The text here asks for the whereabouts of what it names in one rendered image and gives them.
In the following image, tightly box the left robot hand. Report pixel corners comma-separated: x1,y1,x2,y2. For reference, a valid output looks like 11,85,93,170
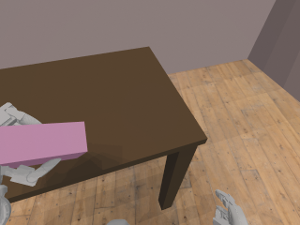
0,102,61,187

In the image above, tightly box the sponge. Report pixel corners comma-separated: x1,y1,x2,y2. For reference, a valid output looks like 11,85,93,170
0,121,88,169

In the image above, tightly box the right robot hand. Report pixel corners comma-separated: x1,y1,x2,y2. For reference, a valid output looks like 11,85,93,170
213,189,248,225

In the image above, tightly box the robot left forearm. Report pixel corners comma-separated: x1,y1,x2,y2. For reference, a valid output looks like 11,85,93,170
0,185,11,225

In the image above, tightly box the table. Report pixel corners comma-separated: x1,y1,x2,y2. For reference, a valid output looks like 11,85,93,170
0,46,208,210

